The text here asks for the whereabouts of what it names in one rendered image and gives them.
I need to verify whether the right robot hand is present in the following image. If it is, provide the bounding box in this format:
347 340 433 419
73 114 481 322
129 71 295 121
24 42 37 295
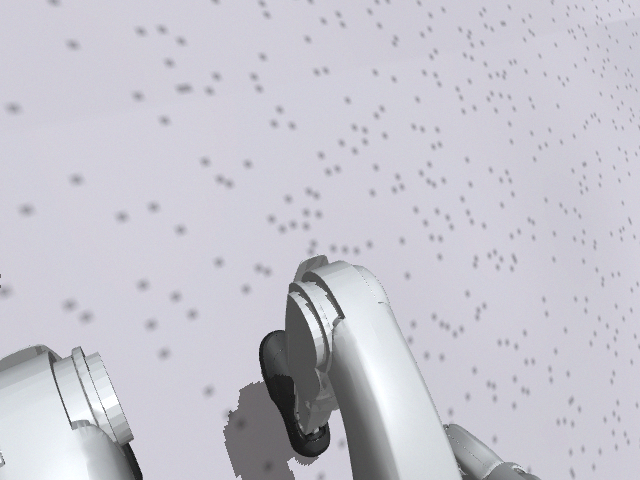
442 423 505 480

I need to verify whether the left robot foot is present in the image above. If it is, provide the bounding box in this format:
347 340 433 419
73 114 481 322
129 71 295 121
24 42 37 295
122 442 143 480

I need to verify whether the right robot arm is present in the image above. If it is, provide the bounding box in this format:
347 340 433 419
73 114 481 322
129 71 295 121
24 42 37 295
487 462 541 480

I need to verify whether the right robot foot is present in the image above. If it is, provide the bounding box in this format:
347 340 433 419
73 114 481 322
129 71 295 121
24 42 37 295
259 330 330 457

